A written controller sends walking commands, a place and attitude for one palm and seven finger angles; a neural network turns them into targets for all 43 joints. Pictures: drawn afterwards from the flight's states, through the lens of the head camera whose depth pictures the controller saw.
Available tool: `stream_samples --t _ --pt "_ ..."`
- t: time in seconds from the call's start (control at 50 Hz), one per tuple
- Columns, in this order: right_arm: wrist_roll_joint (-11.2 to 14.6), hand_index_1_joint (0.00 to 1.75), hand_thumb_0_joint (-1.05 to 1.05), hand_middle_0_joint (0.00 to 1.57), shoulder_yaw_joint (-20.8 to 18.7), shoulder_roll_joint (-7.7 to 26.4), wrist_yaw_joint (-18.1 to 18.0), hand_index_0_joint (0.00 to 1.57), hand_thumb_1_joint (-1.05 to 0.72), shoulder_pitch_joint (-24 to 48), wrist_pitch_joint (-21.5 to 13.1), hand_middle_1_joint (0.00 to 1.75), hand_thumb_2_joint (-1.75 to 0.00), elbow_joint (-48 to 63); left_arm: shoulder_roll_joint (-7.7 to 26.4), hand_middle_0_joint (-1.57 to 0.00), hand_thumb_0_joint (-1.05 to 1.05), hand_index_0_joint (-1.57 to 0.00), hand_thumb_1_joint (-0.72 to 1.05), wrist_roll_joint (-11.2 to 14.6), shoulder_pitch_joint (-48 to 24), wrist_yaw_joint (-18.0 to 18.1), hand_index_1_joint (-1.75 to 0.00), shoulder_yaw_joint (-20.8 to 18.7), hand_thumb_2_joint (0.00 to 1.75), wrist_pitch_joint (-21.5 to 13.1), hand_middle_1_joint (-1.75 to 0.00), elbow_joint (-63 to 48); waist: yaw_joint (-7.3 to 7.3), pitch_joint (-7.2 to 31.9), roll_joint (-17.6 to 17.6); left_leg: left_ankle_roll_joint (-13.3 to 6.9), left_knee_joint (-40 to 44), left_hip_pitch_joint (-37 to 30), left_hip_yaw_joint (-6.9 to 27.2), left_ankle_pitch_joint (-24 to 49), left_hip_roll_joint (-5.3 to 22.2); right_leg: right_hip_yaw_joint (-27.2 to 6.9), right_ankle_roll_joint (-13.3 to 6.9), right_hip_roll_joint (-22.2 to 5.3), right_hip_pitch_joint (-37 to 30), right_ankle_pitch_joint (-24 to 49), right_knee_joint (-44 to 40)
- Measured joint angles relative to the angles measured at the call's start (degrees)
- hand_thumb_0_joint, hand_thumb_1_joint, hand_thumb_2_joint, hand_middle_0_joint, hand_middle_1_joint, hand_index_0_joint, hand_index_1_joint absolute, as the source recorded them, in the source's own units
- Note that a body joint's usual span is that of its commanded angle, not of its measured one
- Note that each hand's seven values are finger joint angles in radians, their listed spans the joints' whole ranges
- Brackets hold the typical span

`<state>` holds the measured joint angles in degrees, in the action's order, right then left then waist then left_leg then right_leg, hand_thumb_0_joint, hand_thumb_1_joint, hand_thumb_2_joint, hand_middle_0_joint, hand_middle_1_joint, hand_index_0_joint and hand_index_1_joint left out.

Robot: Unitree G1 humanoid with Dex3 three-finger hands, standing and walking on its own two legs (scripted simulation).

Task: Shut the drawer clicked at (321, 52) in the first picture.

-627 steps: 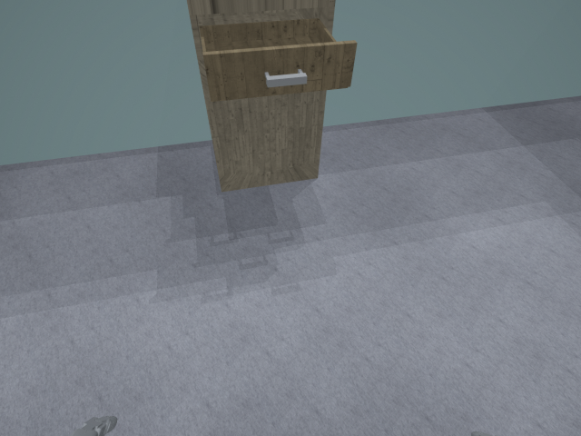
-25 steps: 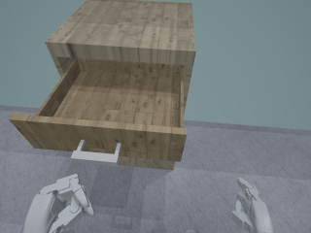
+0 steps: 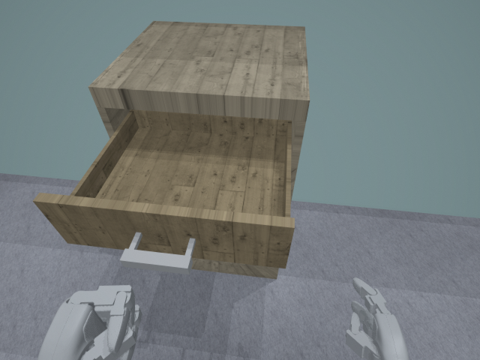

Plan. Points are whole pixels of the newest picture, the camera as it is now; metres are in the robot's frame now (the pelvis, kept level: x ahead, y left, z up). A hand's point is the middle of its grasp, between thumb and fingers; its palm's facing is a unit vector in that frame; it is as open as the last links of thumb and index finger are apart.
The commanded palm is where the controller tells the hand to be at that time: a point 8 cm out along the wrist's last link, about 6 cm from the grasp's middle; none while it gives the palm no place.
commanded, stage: raise the hand and make a fist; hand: left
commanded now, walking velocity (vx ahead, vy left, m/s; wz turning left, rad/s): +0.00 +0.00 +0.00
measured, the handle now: (160, 250) +0.30 +0.18 +0.02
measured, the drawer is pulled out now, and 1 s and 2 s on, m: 0.29 0.29 0.29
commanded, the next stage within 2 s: bring the fist close to the handle in 0.30 s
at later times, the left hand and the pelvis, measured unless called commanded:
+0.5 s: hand (126, 342) +0.13 +0.15 +0.11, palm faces +0.01 -1.00 -0.09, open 3.3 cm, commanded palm +0.09 +0.20 +0.10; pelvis -0.01 -0.01 +0.00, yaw +0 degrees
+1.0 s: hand (149, 326) +0.16 +0.15 +0.05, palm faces -0.04 -1.00 -0.06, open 3.3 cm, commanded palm +0.14 +0.20 +0.05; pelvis -0.02 -0.01 -0.02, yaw +0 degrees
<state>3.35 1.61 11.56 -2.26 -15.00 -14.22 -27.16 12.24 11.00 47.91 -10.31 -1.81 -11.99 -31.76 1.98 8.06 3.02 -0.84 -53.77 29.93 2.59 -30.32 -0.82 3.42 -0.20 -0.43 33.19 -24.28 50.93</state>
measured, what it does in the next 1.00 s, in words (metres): stands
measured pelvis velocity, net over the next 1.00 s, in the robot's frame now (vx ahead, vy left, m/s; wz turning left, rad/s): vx -0.02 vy -0.01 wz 0.00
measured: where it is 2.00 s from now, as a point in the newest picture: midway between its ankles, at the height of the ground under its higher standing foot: outside the picture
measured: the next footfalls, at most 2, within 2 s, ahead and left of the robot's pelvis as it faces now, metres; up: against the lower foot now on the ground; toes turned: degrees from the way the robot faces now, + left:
none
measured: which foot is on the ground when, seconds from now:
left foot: down 0.00-1.00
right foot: down 0.00-1.00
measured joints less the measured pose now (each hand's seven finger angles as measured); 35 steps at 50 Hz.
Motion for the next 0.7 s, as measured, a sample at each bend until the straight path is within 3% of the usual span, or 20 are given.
stream_samples --t 0.1,0.24,0.52,0.7 --pt "0.27 0.30 0.02 0.21 -0.51 0.25 -0.68 0.21 -0.90 0.14 -0.46 0.30 -0.90 -0.58 0.71 -1.40 0.01 -1.40 0.90 1.18 0.01 -0.07 -1.60 -2.51 0.90 0.12 -1.59 2.49 -0.10 -0.64 -0.55 0.38 0.89 -0.68 0.05 0.38 0.35 0.06 -0.39 0.34 -0.55 0.30 -0.68" --pt "0.15 0.30 0.02 0.20 -1.05 1.12 -0.37 0.21 -0.90 0.21 -2.83 0.30 -0.90 -1.50 0.32 -1.40 0.02 -1.40 0.90 2.47 0.52 -1.19 -1.60 -2.95 0.90 -3.01 -1.59 2.94 0.15 -0.42 -0.07 0.66 0.95 -0.89 0.67 0.51 0.51 0.69 -0.63 0.47 -1.10 0.41 -1.08" --pt "0.09 0.30 0.02 0.21 -0.09 0.67 -0.76 0.21 -0.90 1.30 -3.39 0.30 -0.90 -1.67 -0.45 -1.40 0.01 -1.40 0.90 2.64 -3.00 -1.79 -1.60 -2.64 0.90 -2.56 -1.60 6.59 0.03 -1.15 0.21 0.91 1.05 -0.67 0.76 1.27 0.52 0.79 -0.92 0.46 -0.85 1.05 -1.04" --pt "-0.78 0.30 0.02 0.21 -0.46 1.06 -0.34 0.21 -0.90 0.95 -2.33 0.30 -0.90 -2.02 -0.45 -1.40 0.02 -1.40 0.90 0.77 -7.28 -1.30 -1.60 -1.36 0.90 -4.05 -1.59 11.19 -0.85 -1.75 -0.58 0.94 -1.14 3.20 0.76 1.11 0.32 0.81 -0.99 0.25 3.02 0.92 1.13"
